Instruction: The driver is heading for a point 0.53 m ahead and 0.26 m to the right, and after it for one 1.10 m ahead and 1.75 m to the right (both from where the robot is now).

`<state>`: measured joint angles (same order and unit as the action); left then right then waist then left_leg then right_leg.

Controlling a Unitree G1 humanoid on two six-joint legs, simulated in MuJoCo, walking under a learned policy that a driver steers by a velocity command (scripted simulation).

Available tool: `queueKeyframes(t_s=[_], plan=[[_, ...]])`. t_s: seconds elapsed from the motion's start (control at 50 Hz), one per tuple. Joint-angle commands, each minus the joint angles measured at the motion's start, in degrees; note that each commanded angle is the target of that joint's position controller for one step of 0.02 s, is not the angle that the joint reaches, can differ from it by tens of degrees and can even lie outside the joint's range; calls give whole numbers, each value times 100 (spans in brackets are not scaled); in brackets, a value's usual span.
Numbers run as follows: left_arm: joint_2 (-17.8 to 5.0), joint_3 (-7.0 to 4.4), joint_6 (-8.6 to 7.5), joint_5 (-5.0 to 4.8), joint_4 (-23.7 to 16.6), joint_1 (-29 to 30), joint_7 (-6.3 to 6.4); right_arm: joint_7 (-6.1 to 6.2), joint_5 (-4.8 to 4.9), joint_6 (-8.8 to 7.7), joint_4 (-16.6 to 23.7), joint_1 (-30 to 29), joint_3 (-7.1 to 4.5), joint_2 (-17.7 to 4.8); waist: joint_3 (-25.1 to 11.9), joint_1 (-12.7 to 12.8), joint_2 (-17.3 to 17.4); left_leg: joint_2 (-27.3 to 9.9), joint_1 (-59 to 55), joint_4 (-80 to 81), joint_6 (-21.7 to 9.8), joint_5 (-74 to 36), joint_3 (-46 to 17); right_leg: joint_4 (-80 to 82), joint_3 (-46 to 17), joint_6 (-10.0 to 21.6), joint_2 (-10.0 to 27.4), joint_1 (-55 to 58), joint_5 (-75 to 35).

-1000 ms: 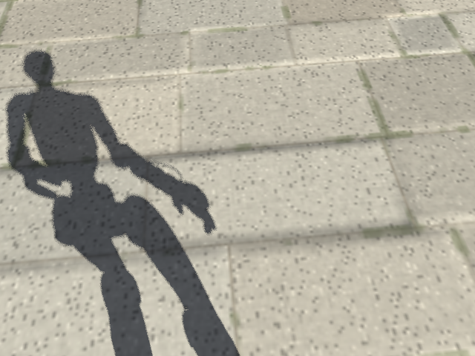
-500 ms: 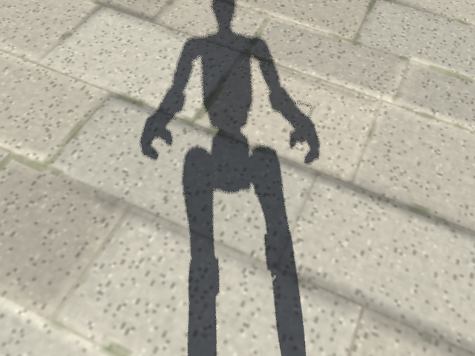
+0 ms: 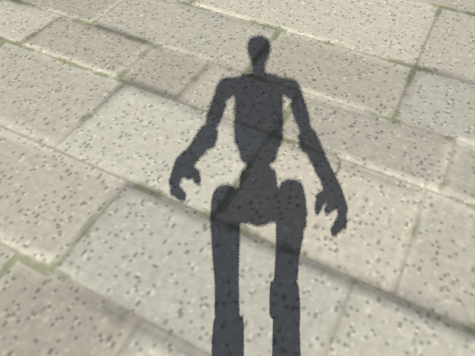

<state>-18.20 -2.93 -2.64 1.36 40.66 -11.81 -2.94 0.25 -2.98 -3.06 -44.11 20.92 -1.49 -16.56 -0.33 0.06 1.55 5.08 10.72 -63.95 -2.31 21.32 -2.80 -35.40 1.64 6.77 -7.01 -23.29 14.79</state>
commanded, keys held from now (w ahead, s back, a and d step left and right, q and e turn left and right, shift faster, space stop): w+e+shift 1.00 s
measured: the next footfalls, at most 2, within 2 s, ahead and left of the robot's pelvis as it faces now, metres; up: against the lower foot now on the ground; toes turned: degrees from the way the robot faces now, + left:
left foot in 0.32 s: +0.49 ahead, +0.11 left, +0.00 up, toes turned -21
right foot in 0.78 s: +0.76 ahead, -0.27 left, +0.00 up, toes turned -45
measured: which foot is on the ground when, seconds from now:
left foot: up 0.00-0.30, down 0.32-0.76, up 0.78-1.00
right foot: down 0.00-0.34, up 0.36-0.76, down 0.78-1.00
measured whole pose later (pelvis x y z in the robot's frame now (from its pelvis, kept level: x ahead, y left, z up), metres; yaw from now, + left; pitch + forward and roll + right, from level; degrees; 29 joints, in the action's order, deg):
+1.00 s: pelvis +0.79 -0.28 +0.01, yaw -55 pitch +0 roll -1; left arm -19.0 -3.4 -2.1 0.7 47.4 -25.7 -0.4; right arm -0.6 -3.7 -3.2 -34.1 5.3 1.3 -14.7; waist 2.9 2.9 -0.5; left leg -8.4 39.9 -57.8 4.4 16.5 -5.6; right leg -23.7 -6.5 10.8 -13.6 -5.7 17.0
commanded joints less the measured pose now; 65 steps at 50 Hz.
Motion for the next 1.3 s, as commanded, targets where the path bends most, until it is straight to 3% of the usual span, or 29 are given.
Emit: queueKeyframes(t_s=[0.02,0.1,0.18,0.26,0.3,0.32,0.34,0.36,0.42,0.5,0.64,0.68,0.72,0.74,0.76,0.78,0.8,0.82,0.86,0.9,0.98,1.08,1.12,1.14,1.16,1.18,1.2,1.24,1.3], plan=[[-1008,-384,66,-82,120,-1227,113,-88,-33,-362,1099,-1292,-69,-784,-38,570,-173,-592,3752,-1238,194,-469,-570,2071,-3918,1391,1955,3011,1414],[-822,-276,-56,-89,210,-1075,221,-173,-180,-102,1096,-1058,82,-598,398,-1,-349,-874,3052,72,400,-146,-170,2426,-2819,1148,1166,1540,569],[-1005,-363,-86,-87,215,-1086,218,-286,9,-62,1538,-2240,259,-406,808,306,-642,-692,2033,2324,646,-1173,330,2872,-2469,906,762,356,29],[-1191,-438,-144,-161,320,-1204,218,-214,114,-145,1456,-2058,158,-672,286,271,-624,-431,681,3242,490,-1994,274,2318,-2639,464,1019,866,-2115],[-1390,-469,-168,-134,319,-1043,216,-84,114,-181,1065,-802,-37,-1040,-564,-424,-300,-222,-887,3382,325,-1222,296,583,-2362,161,781,994,-3673],[-1301,-439,-226,-113,282,-839,186,35,73,-202,840,268,-177,-1306,-1143,-1017,-147,-662,-2255,3231,190,-715,-38,-923,-2167,20,483,306,-3340],[-490,-233,-303,-221,54,-897,210,168,-130,-212,745,1308,-374,-1854,-2029,-1270,1053,-2412,-3659,3858,-166,2047,-2090,-3044,-1517,-78,-45,-891,-614],[-245,-79,-237,-301,-228,-1087,194,162,-109,-130,748,832,-414,-2010,-2349,-732,2144,-3316,-3501,5062,-468,3401,-4709,-4086,-990,-77,-37,-1739,1336],[-632,-130,-5,38,-56,-68,89,109,-62,-85,682,44,-192,-833,-265,-630,184,-2504,-1605,4853,-303,747,-2124,-3912,-688,-65,951,-2042,212],[-215,-4,278,63,-430,380,-147,14,131,-283,226,140,-108,-472,383,-226,488,-2249,-906,5328,-215,-640,-677,-3816,-570,-190,1287,-2424,47],[-137,220,269,52,-1055,1669,-366,4,115,-456,-129,48,-171,-721,957,13,12,-1644,-440,5868,65,-3698,1729,-1331,622,74,967,-1452,-1447],[-272,177,241,39,-935,1489,-329,47,128,-415,-175,298,-241,-1032,613,150,128,-1704,-962,5183,128,-6687,1896,-998,1032,283,466,-660,-1311],[-552,53,203,33,-605,322,-220,128,96,-218,-124,237,-339,-1408,-144,858,393,-1928,-1201,3362,144,-8365,1842,-930,1019,493,79,618,-724],[-786,-85,184,29,-242,-894,-138,145,81,-129,-6,-26,-365,-1504,-729,1422,458,-2051,-766,1877,69,-8332,1685,-802,730,698,-7,1954,-562],[-1047,-268,186,2,152,-1791,15,88,27,-83,33,-95,-353,-1378,-1061,1624,46,-1714,384,-80,132,-5767,1633,-399,197,845,56,3485,-356],[-1548,-423,279,-117,126,-1319,166,-30,-52,-121,243,-95,-165,-611,-630,950,-1358,-630,2170,-2366,299,335,1551,-211,-1513,1086,1055,3895,-476],[-2089,-519,353,56,-215,-1085,166,-11,117,-232,933,122,-145,-760,-1815,607,-1517,-269,3879,-3519,444,803,283,1032,-4607,2242,2109,5345,98],[-1824,-537,369,13,-229,-1233,244,-17,78,-374,1012,-493,-126,-1008,-1520,850,-483,-618,4245,-3069,400,168,-267,1882,-5041,2078,2188,4926,920],[-1320,-416,213,-10,1,-899,332,7,20,-400,939,-739,-57,-903,-48,240,322,-1027,3681,-1850,417,-67,-219,2138,-4099,1679,1770,2887,105],[-1046,-282,36,-26,-7,-578,364,5,-158,-150,816,-437,-23,-822,259,-259,439,-1220,2851,-1128,586,268,-242,2141,-3190,1567,1319,1527,-752],[-976,-274,-179,-77,34,-535,279,-100,-65,18,1357,-1640,120,-407,735,-164,129,-1252,1954,1041,750,-822,132,2564,-2453,1294,664,-147,-928],[-1147,-398,-189,-170,192,-886,213,-137,172,-32,1446,-2039,100,-515,309,231,-306,-766,643,2941,505,-2593,164,2178,-2528,669,704,605,-2411],[-1347,-447,-150,-118,221,-916,253,-40,165,-54,1229,-1353,-59,-887,-211,-81,-284,-454,-109,3177,415,-1725,119,1030,-2591,403,688,1304,-3765],[-1522,-473,-149,-84,217,-725,232,37,170,-80,1018,-419,-176,-1104,-703,-689,-170,-402,-1127,3233,374,-1258,223,-223,-2420,254,549,1173,-4096],[-1249,-394,-216,-47,157,-499,209,165,100,-105,763,780,-325,-1427,-1228,-1283,-52,-881,-2494,3058,268,-466,-102,-1847,-2162,126,294,385,-3537],[-171,-123,-271,-97,-89,-522,251,252,-128,-143,621,1512,-419,-1795,-1729,-1229,1425,-2595,-3661,3663,77,1719,-2179,-3860,-1590,81,-253,-1069,1211],[-212,-8,-250,-229,-363,-1040,250,174,-107,-117,708,743,-477,-1955,-2055,-488,2523,-3296,-3377,5044,-366,2585,-5179,-4641,-1144,59,-188,-1943,1332],[-643,-52,-84,60,-121,-390,179,81,-1,-71,793,-286,-303,-903,-505,-369,511,-2607,-1715,4985,-460,2259,-3371,-4377,-853,25,590,-2024,174],[-269,61,42,144,-274,-11,-45,-1,14,-194,247,14,-184,-537,159,-154,347,-2014,-587,5127,-380,391,-1710,-3794,-956,-95,857,-1727,135]])
Keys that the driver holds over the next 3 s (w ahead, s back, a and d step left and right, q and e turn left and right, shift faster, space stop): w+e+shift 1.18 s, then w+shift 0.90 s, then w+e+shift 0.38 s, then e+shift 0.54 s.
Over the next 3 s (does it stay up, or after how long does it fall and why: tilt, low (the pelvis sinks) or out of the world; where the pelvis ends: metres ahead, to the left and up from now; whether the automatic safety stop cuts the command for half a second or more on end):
stays up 1.24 -1.94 0.00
